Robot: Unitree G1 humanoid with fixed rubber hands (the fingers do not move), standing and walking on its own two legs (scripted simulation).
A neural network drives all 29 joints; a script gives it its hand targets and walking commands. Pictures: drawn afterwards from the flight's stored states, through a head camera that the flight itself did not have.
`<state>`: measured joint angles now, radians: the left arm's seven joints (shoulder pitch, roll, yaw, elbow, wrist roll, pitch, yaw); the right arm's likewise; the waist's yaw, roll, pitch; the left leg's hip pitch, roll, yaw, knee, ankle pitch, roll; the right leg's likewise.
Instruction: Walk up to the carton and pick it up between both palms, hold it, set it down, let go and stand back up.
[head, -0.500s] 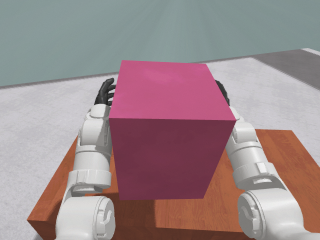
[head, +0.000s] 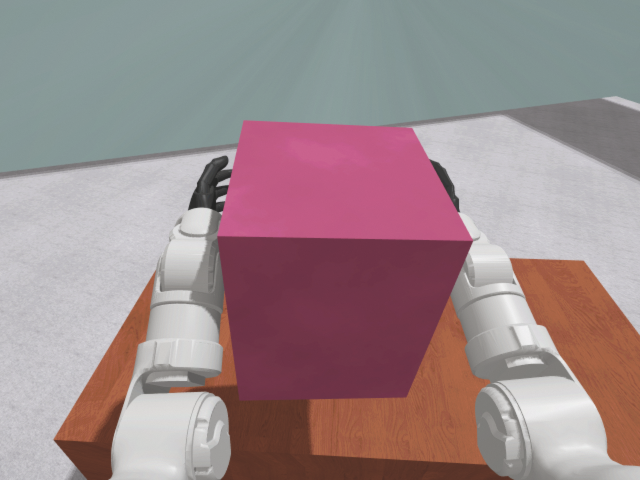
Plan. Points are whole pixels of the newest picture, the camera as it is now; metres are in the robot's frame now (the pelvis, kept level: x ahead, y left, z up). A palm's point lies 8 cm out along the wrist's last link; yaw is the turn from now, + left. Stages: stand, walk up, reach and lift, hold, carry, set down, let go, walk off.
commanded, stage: hold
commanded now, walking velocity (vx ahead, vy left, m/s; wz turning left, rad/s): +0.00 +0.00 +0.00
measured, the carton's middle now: (327, 262) +0.33 +0.02 +0.18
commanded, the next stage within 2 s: set down in 0.76 s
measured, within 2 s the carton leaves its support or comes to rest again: neither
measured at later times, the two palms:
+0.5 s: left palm (206, 217) +0.37 +0.16 +0.22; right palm (441, 219) +0.38 -0.13 +0.21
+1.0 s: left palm (205, 201) +0.38 +0.16 +0.24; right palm (441, 211) +0.39 -0.13 +0.22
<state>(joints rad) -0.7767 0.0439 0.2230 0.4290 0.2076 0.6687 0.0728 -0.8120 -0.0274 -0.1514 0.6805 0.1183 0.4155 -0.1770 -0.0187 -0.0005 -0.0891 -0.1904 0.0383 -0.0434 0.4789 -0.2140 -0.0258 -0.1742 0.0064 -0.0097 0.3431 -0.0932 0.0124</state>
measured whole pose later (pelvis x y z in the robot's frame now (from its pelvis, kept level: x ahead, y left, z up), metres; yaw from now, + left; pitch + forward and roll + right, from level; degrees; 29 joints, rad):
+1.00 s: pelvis +0.00 +0.00 +0.00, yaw +0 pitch -4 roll -2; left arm -0.82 0.04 0.27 0.45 0.24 0.59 0.03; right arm -0.82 -0.02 -0.17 0.68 0.12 0.32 -0.18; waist -0.02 0.00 -0.07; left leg -0.18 0.04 -0.04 0.47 -0.21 -0.03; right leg -0.17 0.01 -0.01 0.34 -0.10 0.01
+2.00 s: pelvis +0.04 +0.00 +0.01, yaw +0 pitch -4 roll -1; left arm -0.61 -0.03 0.25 0.46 0.31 0.33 0.03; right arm -0.63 0.00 -0.12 0.71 0.07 0.04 -0.15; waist -0.02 0.00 0.03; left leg -0.10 0.03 -0.04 0.40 -0.22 -0.03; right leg -0.10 0.00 -0.01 0.30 -0.13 0.01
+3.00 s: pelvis +0.05 -0.01 +0.01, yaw +0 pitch -3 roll -1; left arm -0.52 -0.05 0.25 0.64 0.30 0.09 0.07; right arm -0.53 0.03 -0.18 0.80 -0.03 -0.13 -0.12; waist -0.02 0.00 0.06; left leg -0.10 0.03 -0.04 0.37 -0.23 -0.03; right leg -0.11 0.00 -0.01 0.30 -0.14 0.01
